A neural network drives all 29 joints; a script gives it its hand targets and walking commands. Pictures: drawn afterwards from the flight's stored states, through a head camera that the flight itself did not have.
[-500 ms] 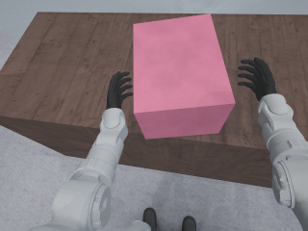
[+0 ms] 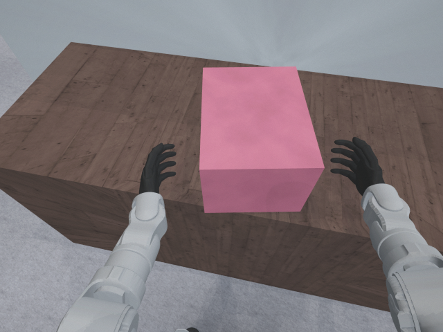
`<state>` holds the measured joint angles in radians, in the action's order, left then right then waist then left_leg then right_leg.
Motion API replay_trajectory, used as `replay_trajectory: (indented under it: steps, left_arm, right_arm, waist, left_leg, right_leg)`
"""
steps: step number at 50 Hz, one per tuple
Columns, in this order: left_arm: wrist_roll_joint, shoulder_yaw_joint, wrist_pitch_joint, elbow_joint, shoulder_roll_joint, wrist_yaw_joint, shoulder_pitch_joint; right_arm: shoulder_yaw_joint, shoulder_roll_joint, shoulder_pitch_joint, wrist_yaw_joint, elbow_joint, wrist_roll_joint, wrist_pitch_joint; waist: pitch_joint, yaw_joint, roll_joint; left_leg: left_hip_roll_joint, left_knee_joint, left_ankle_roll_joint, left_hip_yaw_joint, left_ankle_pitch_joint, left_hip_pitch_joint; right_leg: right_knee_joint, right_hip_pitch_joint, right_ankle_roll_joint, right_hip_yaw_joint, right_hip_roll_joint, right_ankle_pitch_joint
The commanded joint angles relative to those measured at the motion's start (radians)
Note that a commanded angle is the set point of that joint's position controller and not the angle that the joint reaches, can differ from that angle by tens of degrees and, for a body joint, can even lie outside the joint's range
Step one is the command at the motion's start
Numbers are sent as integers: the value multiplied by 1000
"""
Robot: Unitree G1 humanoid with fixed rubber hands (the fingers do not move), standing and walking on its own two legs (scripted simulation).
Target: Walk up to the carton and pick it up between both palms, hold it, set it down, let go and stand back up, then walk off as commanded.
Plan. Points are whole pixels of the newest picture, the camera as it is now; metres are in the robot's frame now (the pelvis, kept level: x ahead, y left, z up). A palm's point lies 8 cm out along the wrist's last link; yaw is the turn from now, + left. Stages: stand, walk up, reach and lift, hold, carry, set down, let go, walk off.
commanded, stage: set down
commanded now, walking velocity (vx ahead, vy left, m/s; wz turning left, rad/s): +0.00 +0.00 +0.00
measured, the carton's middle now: (250, 138) +0.55 +0.00 -0.02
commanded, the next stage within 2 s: none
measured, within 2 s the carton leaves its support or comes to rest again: neither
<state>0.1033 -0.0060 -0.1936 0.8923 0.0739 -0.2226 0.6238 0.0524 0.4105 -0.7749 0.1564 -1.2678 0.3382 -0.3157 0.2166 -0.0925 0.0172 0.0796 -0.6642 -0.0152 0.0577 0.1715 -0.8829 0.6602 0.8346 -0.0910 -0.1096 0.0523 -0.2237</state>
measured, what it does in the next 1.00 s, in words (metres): stands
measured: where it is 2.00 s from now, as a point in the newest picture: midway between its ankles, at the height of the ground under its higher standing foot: outside the picture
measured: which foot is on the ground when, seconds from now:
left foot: down 0.00-1.00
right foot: down 0.00-1.00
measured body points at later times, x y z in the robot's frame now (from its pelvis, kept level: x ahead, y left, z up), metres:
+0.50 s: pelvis +0.01 -0.01 +0.02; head +0.04 -0.02 +0.46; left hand +0.33 +0.17 +0.02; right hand +0.34 -0.27 +0.03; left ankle +0.07 +0.13 -0.71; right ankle +0.04 -0.07 -0.71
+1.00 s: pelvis +0.03 -0.01 +0.03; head +0.02 -0.01 +0.48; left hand +0.28 +0.18 +0.01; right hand +0.27 -0.27 +0.01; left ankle +0.07 +0.13 -0.71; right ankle +0.04 -0.07 -0.71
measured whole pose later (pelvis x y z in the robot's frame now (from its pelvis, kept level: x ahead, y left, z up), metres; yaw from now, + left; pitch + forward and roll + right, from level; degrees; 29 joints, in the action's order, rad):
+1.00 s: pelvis +0.03 -0.01 +0.03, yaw -1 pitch -1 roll +2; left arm 0.06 0.03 -0.19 0.53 0.04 -0.19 -0.03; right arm 0.11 0.39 0.00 0.17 -0.78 0.39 -0.42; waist 0.01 -0.02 0.04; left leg 0.01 -0.48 -0.03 0.03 0.21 -0.26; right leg 0.56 0.26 -0.09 -0.03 0.05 -0.29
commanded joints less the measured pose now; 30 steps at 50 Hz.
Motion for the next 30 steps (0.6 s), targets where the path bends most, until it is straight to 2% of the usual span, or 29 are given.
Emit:
replay_trajectory:
  steps: [1, 2, 3, 4, 5, 6, 8, 9, 10, 11, 12, 13, 14, 15, 16, 17, 18, 19, 20, 21, 22, 23, 24, 25, 26, 27, 28, 29, 30]
  left_arm:
    - [-10, -17, -46, -202, 28, 4, 254]
    - [-1, -16, -40, -238, 24, 10, 198]
    - [-6, -5, -47, -288, 34, 15, 162]
    - [-3, -20, -52, -367, 21, 12, 114]
    - [-9, 0, -60, -315, 49, 18, 194]
    - [-11, 0, -59, -335, 47, 13, 179]
    - [-15, -7, -47, -380, 14, 22, 12]
    - [-12, 16, -54, -389, 22, 31, -25]
    - [-21, 25, -49, -403, 21, 35, -36]
    - [-47, 55, -54, -425, 31, 35, -64]
    - [-39, 37, -53, -434, 42, 34, -3]
    - [-15, 16, -52, -411, 29, 42, -42]
    - [-22, 30, -51, -438, 16, 43, -129]
    - [-31, 51, -58, -432, 42, 43, -93]
    - [-35, 48, -61, -480, 27, 44, -221]
    - [-20, 55, -63, -432, 50, 44, -80]
    - [2, 58, -66, -323, 80, 48, -6]
    - [-9, 50, -67, -408, 60, 44, -87]
    - [13, 57, -69, -355, 86, 41, 6]
    - [10, 35, -71, -419, 68, 36, -126]
    - [13, 38, -73, -430, 80, 31, -112]
    - [23, 28, -76, -451, 70, 31, -133]
    - [8, 14, -64, -421, 46, 27, -147]
    - [18, 10, -51, -354, 50, 36, -74]
    - [0, 12, -35, -406, 31, 37, -256]
    - [-31, 51, -33, -327, 57, 46, -180]
    - [-2, 39, -24, -246, 97, 47, -8]
    - [-9, 30, -19, -314, 73, 35, -127]
    - [4, -4, -5, -315, 63, 30, -78]
  right_arm:
    - [-22, 224, -279, 6, 129, 38, -72]
    - [-35, 232, -235, -2, 193, 22, -80]
    - [-14, 222, -193, -4, 230, 31, -98]
    - [-41, 246, -160, 0, 261, 36, -117]
    - [-33, 252, -187, 0, 230, 38, -116]
    - [-54, 246, -178, 0, 239, 22, -115]
    - [-23, 237, -39, 8, 313, 44, -127]
    - [13, 215, -16, 3, 351, 56, -132]
    - [-10, 254, 2, 4, 342, 53, -143]
    - [-5, 230, 28, -3, 388, 49, -151]
    - [-30, 249, 6, 4, 350, 44, -150]
    - [-14, 238, 18, 6, 426, 50, -150]
    - [-6, 234, 100, 8, 439, 58, -157]
    - [3, 213, 81, 6, 464, 53, -158]
    - [18, 204, 210, 9, 474, 63, -160]
    - [7, 208, 68, 14, 474, 52, -149]
    - [5, 196, 33, 20, 443, 47, -128]
    - [13, 185, 107, 28, 467, 47, -125]
    - [-13, 191, 30, 27, 485, 35, -115]
    - [-14, 176, 178, 28, 521, 42, -120]
    - [-16, 177, 179, 31, 495, 39, -121]
    - [-4, 171, 226, 32, 491, 58, -118]
    - [-12, 193, 231, 43, 434, 65, -110]
    - [-4, 176, 199, 45, 407, 53, -88]
    - [29, 172, 343, 46, 430, 79, -83]
    - [22, 168, 265, 40, 418, 57, -79]
    - [7, 141, 98, 36, 438, 28, -67]
    - [14, 141, 203, 42, 463, 48, -72]
    - [-7, 152, 172, 45, 455, 45, -66]
  waist:
    - [611, 19, -16]
    - [622, 50, 32]
    - [628, 39, 41]
    - [659, 59, 42]
    - [630, 47, 40]
    - [612, 62, 33]
    - [573, 68, 77]
    - [581, 52, 112]
    - [554, 70, 103]
    - [564, 60, 107]
    - [531, 81, 79]
    - [522, 79, 122]
    - [488, 77, 138]
    - [467, 66, 145]
    - [445, 77, 146]
    - [433, 59, 147]
    - [366, 72, 163]
    - [341, 69, 140]
    - [350, 66, 151]
    - [345, 73, 139]
    - [327, 67, 140]
    - [328, 67, 119]
    - [264, 73, 90]
    - [209, 82, 98]
    - [159, 83, 106]
    - [100, 60, 124]
    - [110, 62, 114]
    - [113, 59, 118]
    - [75, 64, 88]
  left_leg:
    - [-45, 57, -20, -40, -127, 401]
    - [-49, 53, -15, -46, -160, 415]
    - [-52, 49, -14, -45, -192, 391]
    - [-46, 41, -20, -59, -236, 423]
    - [-52, 48, -16, -52, -165, 394]
    - [-49, 71, -15, -56, -156, 413]
    - [-53, 75, -1, -62, -192, 416]
    - [-61, 66, 6, -53, -229, 403]
    - [-64, 90, 2, -59, -212, 408]
    - [-63, 90, 1, -60, -208, 382]
    - [-70, 103, 0, -59, -149, 355]
    - [-71, 112, 13, -65, -128, 354]
    - [-71, 123, 19, -62, -151, 351]
    - [-80, 128, 24, -57, -107, 327]
    - [-82, 142, 24, -58, -159, 363]
    - [-88, 152, 35, -59, -71, 320]
    - [-90, 157, 42, -49, 34, 243]
    - [-84, 159, 46, -55, 16, 299]
    - [-87, 158, 52, -51, 63, 248]
    - [-81, 158, 45, -64, 16, 329]
    - [-83, 148, 43, -64, 24, 329]
    - [-80, 143, 28, -61, 2, 343]
    - [-81, 174, 30, -68, 36, 376]
    - [-81, 180, 36, -61, 91, 374]
    - [-77, 171, 33, -72, -4, 433]
    - [-87, 191, 40, -63, 60, 427]
    - [-93, 178, 46, -52, 165, 340]
    - [-86, 183, 49, -66, 92, 406]
    - [-84, 197, 46, -67, 152, 438]
  right_leg:
    - [-86, -388, 94, 114, -4, 227]
    - [-91, -424, 93, 114, -1, 276]
    - [-78, -477, 93, 132, -9, 348]
    - [-64, -489, 97, 116, 1, 404]
    - [-77, -471, 106, 143, -16, 338]
    - [-85, -472, 106, 139, -14, 324]
    - [-87, -560, 103, 152, -12, 399]
    - [-78, -614, 115, 164, -28, 485]
    - [-88, -623, 124, 168, -31, 502]
    - [-92, -676, 124, 203, -41, 493]
    - [-90, -652, 126, 194, -45, 446]
    - [-104, -667, 125, 201, -49, 432]
    - [-111, -700, 126, 221, -52, 453]
    - [-124, -711, 132, 249, -73, 382]
    - [-121, -772, 131, 242, -68, 460]
    - [-129, -711, 131, 255, -72, 325]
    - [-139, -687, 128, 272, -90, 207]
    - [-153, -693, 123, 275, -96, 141]
    - [-154, -660, 117, 280, -91, 58]
    - [-167, -680, 115, 280, -101, 62]
    - [-173, -662, 110, 285, -105, 40]
    - [-162, -691, 113, 288, -106, 85]
    - [-185, -646, 104, 282, -100, 28]
    - [-194, -625, 101, 290, -102, -64]
    - [-197, -669, 107, 282, -101, 18]
    - [-217, -643, 110, 293, -104, -66]
    - [-210, -585, 101, 300, -119, -199]
    - [-227, -604, 91, 294, -109, -186]
    - [-230, -547, 84, 272, -105, -243]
